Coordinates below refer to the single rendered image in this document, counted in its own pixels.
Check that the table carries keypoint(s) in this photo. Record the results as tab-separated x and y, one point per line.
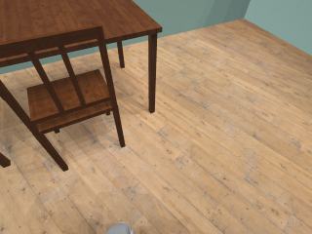
120	19

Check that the left robot thigh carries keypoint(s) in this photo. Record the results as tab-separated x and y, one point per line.
120	229

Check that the chair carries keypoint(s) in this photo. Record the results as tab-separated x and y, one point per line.
57	104

